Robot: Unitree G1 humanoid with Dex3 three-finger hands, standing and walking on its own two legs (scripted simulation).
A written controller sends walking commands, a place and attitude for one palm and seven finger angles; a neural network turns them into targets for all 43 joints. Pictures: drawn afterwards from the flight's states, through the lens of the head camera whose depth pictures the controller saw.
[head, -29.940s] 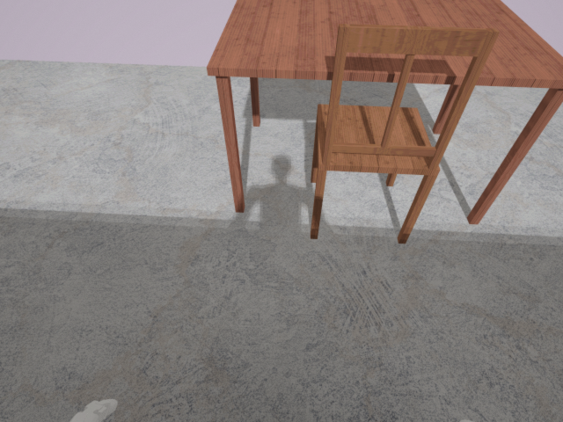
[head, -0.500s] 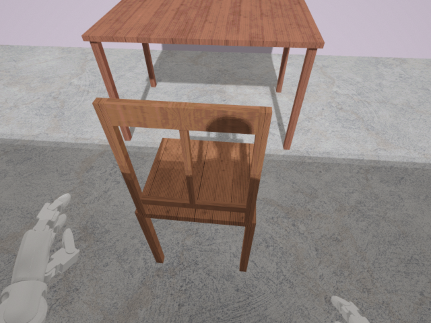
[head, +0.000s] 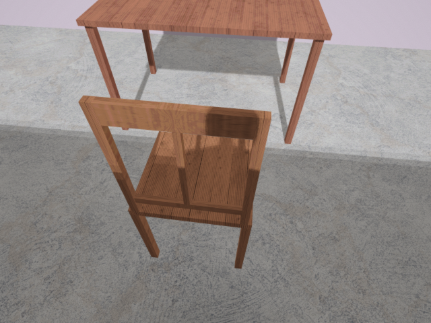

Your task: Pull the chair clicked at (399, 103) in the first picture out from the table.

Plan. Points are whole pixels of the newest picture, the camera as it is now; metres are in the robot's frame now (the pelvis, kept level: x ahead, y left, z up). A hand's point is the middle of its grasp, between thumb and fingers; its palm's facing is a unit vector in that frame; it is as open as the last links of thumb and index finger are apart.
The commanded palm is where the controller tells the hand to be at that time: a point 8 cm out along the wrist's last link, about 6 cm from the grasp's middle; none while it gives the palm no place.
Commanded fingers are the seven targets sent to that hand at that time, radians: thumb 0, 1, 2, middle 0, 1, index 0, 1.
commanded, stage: let the arm hang, fingers relaxed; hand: left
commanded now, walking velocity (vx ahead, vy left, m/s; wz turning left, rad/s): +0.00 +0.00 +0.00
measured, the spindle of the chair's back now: (183, 171) +0.49 +0.12 -0.09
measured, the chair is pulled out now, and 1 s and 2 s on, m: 0.70 0.70 0.70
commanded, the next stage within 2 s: look to check the result in 0.50 s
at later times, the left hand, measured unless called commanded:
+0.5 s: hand out of the picture +0.00 +0.16 -0.17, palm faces +0.02 -0.98 -0.19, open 7.3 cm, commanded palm none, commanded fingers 0.00 0.90 0.90 -0.20 -0.30 -0.20 -0.30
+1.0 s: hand out of the picture +0.00 +0.15 -0.17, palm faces +0.03 -0.98 -0.17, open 7.4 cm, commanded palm none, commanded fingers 0.00 0.90 0.90 -0.20 -0.30 -0.20 -0.30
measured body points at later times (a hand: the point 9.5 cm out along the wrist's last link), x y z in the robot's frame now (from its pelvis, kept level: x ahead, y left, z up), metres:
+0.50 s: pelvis +0.00 -0.01 +0.00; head +0.02 -0.01 +0.45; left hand +0.00 +0.21 -0.16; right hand -0.02 -0.22 -0.16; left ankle +0.02 +0.13 -0.74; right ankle +0.02 -0.12 -0.74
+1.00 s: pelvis +0.00 -0.01 +0.00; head +0.03 -0.01 +0.45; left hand +0.00 +0.21 -0.16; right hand -0.01 -0.21 -0.16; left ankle +0.02 +0.13 -0.74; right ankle +0.02 -0.12 -0.74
